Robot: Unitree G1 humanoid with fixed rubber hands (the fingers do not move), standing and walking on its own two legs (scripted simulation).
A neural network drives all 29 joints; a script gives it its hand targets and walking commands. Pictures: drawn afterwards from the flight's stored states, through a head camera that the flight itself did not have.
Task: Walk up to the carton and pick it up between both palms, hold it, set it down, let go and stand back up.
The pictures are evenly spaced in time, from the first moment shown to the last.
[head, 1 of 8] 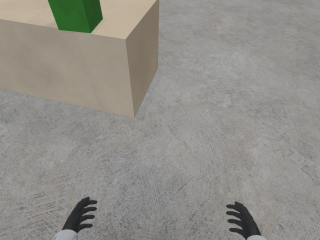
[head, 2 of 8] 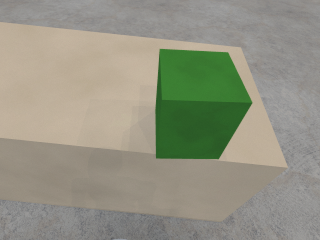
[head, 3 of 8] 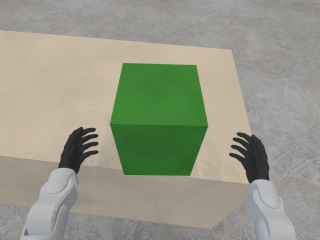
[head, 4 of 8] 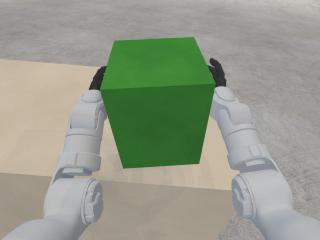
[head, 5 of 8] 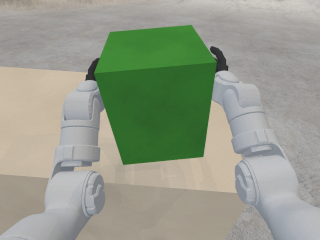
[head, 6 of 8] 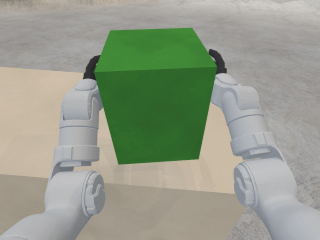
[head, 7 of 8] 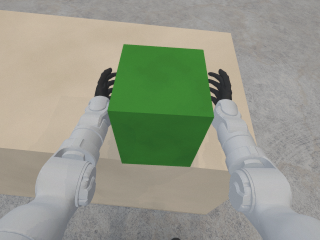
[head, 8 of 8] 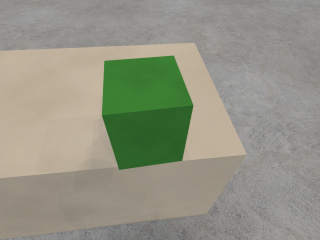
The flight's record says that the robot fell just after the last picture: no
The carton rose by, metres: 0.19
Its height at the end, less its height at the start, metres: +0.00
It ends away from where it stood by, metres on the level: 0.01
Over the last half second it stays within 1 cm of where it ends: yes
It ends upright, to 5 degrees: yes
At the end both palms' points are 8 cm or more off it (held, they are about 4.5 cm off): yes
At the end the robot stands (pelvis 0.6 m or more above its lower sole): yes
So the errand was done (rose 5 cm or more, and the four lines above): yes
